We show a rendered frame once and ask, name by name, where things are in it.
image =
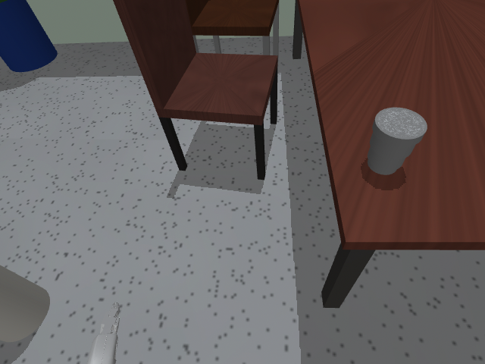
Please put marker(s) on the left robot hand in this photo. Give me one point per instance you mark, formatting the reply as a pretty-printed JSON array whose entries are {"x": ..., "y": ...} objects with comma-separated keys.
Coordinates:
[{"x": 104, "y": 345}]

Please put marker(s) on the chair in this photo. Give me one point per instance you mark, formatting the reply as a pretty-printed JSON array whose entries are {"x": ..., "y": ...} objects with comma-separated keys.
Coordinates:
[
  {"x": 235, "y": 18},
  {"x": 183, "y": 84}
]

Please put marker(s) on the table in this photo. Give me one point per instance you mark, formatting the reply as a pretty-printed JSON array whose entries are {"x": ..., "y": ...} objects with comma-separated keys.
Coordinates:
[{"x": 424, "y": 55}]

